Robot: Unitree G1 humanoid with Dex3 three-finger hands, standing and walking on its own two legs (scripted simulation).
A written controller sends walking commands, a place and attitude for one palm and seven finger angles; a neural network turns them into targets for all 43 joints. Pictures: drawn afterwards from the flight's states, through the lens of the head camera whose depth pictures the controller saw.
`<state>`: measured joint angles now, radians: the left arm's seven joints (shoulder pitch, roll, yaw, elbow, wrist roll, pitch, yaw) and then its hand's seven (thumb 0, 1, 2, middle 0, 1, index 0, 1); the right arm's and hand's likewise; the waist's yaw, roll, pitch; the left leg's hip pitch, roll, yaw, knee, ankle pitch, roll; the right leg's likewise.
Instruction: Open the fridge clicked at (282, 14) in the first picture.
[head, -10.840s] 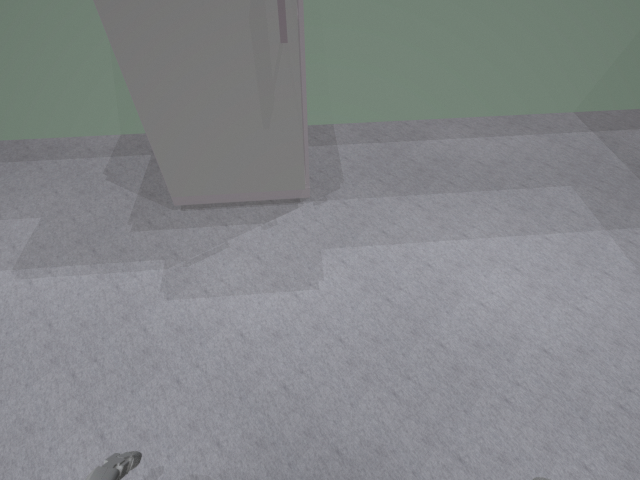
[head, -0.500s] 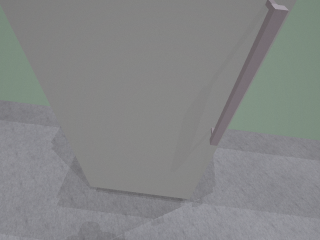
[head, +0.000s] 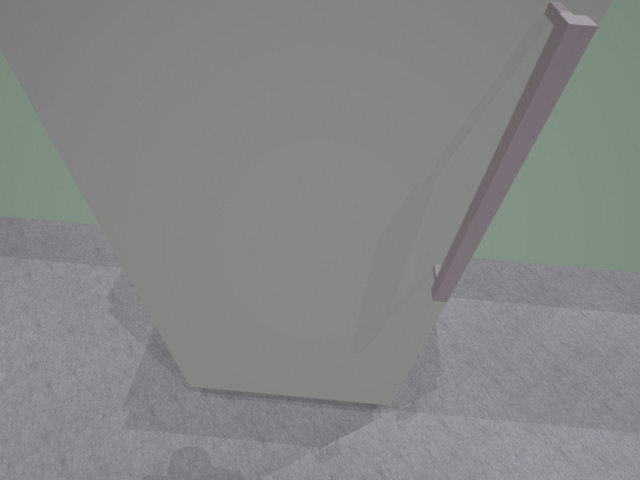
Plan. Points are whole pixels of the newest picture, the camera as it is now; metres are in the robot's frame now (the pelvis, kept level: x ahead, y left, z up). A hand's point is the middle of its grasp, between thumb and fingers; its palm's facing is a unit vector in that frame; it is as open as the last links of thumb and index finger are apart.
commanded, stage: come to a stop and stand still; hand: right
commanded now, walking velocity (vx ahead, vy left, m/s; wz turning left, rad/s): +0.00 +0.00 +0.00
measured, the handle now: (482, 191) +0.42 -0.16 +0.17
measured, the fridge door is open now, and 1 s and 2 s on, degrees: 0 0 0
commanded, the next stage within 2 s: look again from close up in 0.06 s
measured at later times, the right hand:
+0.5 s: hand out of the picture +0.00 -0.16 -0.17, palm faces +0.02 +0.98 -0.21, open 7.3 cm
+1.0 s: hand out of the picture -0.01 -0.17 -0.17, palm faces +0.02 +0.98 -0.20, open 7.3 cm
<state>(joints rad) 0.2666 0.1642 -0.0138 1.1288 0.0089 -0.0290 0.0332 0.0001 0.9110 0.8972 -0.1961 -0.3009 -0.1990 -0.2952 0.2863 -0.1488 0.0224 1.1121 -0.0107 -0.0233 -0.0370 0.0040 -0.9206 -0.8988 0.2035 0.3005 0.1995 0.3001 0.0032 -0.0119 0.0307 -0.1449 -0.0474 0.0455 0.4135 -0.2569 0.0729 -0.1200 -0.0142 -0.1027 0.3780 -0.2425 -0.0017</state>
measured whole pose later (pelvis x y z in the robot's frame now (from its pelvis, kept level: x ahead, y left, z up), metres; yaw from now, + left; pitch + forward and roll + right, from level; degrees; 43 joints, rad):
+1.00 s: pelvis +0.00 +0.00 +0.00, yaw +0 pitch -1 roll -1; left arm 0.29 0.15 -0.01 1.15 0.01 -0.03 0.04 0.00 0.91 0.90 -0.20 -0.30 -0.20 -0.30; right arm 0.29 -0.15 0.01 1.11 -0.01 -0.03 -0.04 0.00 -0.91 -0.90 0.20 0.30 0.20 0.30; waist 0.00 0.00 0.04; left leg -0.13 -0.06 0.05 0.38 -0.24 0.08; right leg -0.12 -0.03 -0.10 0.37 -0.23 0.00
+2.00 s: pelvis -0.05 -0.05 -0.04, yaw -3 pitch +4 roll +2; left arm 0.32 0.27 -0.04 0.62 -0.04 -0.25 0.06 0.01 0.90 0.90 -0.20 -0.30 -0.20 -0.30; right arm 0.33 -0.28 -0.24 -0.12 0.28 -0.25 0.19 0.00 0.04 -0.50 0.27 0.91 0.26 0.91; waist -0.01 -0.03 -0.05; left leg -0.46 0.01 0.10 0.75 -0.35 0.01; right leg -0.50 0.02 -0.04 0.81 -0.38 -0.07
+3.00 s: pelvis -0.04 -0.03 -0.01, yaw -3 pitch -3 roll +1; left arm 0.24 0.28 -0.07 0.63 -0.08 -0.26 0.11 0.01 0.90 0.90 -0.20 -0.30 -0.20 -0.30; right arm -0.06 -0.45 -0.47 0.14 0.33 0.06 0.41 -0.02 0.50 -0.30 0.31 1.20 0.30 1.20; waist -0.04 -0.04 -0.01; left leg -0.20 -0.02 0.09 0.52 -0.27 0.04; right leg -0.23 0.01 -0.04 0.56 -0.28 -0.04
